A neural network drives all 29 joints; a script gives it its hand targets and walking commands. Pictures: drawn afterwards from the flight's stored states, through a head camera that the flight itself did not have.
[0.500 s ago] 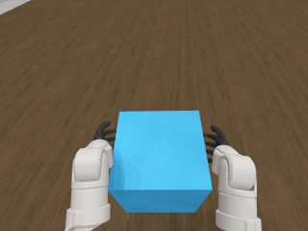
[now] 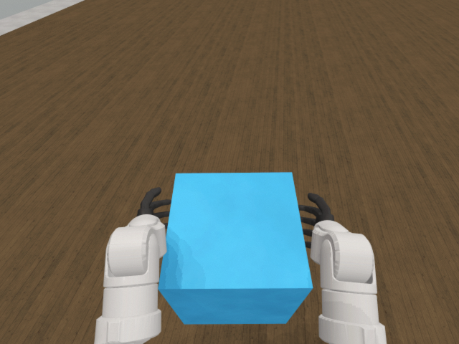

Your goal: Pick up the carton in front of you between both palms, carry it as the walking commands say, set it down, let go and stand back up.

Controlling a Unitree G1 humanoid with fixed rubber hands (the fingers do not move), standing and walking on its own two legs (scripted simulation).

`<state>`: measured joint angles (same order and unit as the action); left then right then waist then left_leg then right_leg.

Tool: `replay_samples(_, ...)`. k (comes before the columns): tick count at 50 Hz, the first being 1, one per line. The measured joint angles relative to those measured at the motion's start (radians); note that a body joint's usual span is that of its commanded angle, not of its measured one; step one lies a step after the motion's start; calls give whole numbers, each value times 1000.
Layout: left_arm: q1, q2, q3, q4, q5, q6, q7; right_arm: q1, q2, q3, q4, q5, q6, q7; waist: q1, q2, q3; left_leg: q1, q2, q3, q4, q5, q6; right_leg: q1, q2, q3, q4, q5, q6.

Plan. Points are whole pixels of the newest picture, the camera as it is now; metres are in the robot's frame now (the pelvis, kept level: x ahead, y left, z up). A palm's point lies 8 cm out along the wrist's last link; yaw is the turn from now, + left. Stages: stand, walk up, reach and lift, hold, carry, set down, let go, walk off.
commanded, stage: carry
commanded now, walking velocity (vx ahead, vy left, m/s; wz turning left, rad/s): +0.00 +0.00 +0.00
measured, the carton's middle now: (234, 253) +0.30 +0.00 +0.00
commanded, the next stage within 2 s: hold in 1.50 s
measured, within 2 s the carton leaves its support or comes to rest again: neither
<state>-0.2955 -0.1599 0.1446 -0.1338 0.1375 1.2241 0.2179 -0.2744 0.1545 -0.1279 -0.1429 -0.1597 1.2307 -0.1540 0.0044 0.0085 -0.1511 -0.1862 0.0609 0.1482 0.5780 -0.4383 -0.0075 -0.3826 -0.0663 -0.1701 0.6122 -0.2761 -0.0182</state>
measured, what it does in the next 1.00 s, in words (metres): shifts its weight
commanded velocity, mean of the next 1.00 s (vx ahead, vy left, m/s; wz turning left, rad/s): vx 0.00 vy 0.00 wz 0.00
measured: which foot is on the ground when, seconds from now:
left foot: down 0.00-1.00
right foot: down 0.00-1.00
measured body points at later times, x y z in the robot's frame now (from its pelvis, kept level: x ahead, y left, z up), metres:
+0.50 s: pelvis -0.05 +0.01 +0.01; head -0.09 +0.01 +0.45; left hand +0.25 +0.16 +0.08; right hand +0.24 -0.14 +0.07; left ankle -0.09 +0.10 -0.73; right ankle +0.03 -0.11 -0.73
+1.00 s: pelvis -0.06 +0.01 +0.00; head -0.09 +0.01 +0.45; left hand +0.25 +0.16 +0.04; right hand +0.24 -0.14 +0.03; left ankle -0.09 +0.10 -0.73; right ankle +0.03 -0.11 -0.73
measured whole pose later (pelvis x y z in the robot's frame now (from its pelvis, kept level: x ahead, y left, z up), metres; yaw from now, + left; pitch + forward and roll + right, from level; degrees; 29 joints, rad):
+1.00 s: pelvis -0.06 +0.01 +0.00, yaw +0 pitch +1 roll +0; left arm -0.30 -0.16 0.25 0.31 0.30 0.69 0.02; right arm -0.28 0.16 -0.21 0.31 -0.29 0.73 -0.04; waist 0.00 0.00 -0.11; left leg -0.24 0.03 0.16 0.56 -0.34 0.03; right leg -0.40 -0.09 -0.15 0.51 -0.13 -0.01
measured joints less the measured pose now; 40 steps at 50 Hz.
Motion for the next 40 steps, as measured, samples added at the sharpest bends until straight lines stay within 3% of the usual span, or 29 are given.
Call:
replay_samples(20,-10,-3,7,85,26,-30,-13,5,-2,0,79,-13,-24,-4,-5,-7,-10,-12,-17,8,-29,68,19,11,-10,6,-79,97,3)
replay_samples(36,29,7,-2,260,75,-279,-60,37,-8,18,250,-44,-248,-5,-6,-7,21,-40,-29,11,-28,96,32,-5,-21,12,-103,141,7)
replay_samples(40,35,9,16,307,100,-352,-115,37,-8,-1,305,-71,-322,30,-5,-8,23,-43,-31,12,-26,97,34,-8,-22,14,-103,144,8)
